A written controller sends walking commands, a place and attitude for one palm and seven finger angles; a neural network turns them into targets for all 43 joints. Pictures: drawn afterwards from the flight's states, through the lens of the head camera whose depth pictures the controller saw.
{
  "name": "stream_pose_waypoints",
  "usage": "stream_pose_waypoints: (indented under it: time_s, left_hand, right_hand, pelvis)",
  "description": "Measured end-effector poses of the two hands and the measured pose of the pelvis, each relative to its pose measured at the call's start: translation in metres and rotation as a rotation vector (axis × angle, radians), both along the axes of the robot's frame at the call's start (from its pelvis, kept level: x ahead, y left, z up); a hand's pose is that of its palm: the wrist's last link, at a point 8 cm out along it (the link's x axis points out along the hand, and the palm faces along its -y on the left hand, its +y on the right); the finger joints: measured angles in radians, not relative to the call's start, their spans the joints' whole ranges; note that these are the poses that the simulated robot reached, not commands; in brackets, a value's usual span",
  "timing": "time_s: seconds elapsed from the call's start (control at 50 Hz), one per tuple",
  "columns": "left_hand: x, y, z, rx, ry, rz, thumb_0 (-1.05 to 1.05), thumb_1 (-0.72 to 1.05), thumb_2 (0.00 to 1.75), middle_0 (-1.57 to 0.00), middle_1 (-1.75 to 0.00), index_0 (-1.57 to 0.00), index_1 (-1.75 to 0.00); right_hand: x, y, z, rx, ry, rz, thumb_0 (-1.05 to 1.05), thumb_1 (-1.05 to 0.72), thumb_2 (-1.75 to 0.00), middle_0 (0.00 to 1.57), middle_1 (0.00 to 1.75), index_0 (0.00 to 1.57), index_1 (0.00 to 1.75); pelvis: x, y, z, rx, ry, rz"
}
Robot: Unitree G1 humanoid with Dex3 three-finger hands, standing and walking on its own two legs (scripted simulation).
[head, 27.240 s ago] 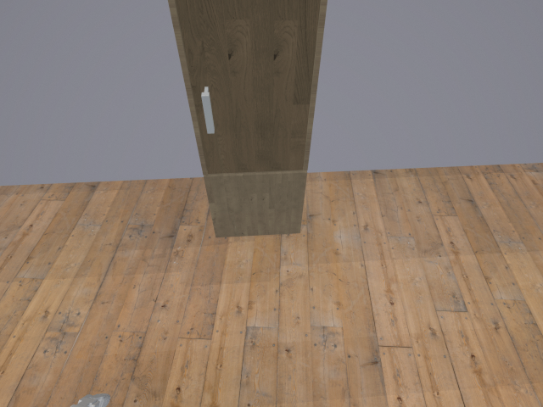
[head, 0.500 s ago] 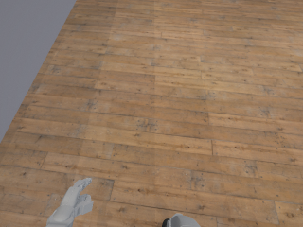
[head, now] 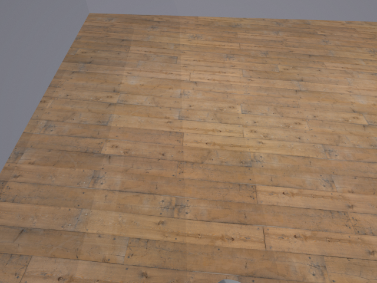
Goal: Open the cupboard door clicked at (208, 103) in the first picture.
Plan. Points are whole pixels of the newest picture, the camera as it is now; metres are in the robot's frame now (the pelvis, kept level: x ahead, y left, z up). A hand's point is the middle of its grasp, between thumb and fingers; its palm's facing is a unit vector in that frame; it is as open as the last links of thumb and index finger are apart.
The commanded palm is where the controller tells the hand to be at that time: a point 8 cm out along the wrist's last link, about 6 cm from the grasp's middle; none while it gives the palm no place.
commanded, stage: walk to a spot facing it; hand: left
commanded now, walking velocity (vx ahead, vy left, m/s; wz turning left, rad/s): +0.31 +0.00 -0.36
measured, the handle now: out of the picture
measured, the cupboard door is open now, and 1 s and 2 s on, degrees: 48 48 48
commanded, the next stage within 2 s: turn to face it in 0.10 s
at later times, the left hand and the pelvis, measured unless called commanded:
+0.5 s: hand (146, 226) +0.28 +0.14 -0.18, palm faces +0.06 -0.98 -0.17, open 7.2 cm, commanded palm none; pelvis +0.23 -0.05 +0.00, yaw +3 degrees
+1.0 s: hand (157, 202) +0.34 +0.11 -0.15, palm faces +0.32 -0.91 -0.28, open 7.4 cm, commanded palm none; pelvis +0.32 -0.11 +0.00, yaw +20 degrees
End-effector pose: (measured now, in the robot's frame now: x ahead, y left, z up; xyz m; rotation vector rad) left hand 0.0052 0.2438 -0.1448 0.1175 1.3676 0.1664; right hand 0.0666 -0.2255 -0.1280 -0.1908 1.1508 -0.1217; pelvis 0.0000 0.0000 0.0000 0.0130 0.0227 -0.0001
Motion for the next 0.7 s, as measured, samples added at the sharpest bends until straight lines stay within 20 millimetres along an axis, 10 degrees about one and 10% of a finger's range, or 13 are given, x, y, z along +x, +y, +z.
stream_pose_waypoints:
  time_s: [0.24, 0.54, 0.7]
  left_hand:
    - [0.210, -0.055, 0.002, 0.020, -0.193, -0.144, 0.00, 0.91, 0.89, -0.19, -0.30, -0.20, -0.30]
    - [0.275, -0.054, -0.019, -0.006, -0.105, 0.015, 0.00, 0.93, 0.89, -0.20, -0.30, -0.20, -0.30]
    - [0.316, -0.048, -0.002, 0.029, -0.132, 0.088, 0.00, 0.91, 0.89, -0.20, -0.30, -0.20, -0.30]
  right_hand:
    - [-0.007, -0.055, -0.032, 0.031, 0.349, -0.183, 0.00, -0.92, -0.89, 0.20, 0.30, 0.20, 0.30]
    - [0.217, -0.050, -0.016, -0.016, 0.149, -0.021, 0.00, -0.92, -0.90, 0.20, 0.30, 0.20, 0.30]
    - [0.287, -0.055, -0.008, -0.039, 0.120, 0.089, 0.00, -0.92, -0.89, 0.20, 0.30, 0.20, 0.30]
  pelvis:
    - [0.120, -0.043, -0.017, 0.003, -0.009, -0.066]
    - [0.241, -0.043, -0.014, -0.034, -0.007, 0.071]
    - [0.269, -0.053, -0.005, -0.025, 0.034, 0.150]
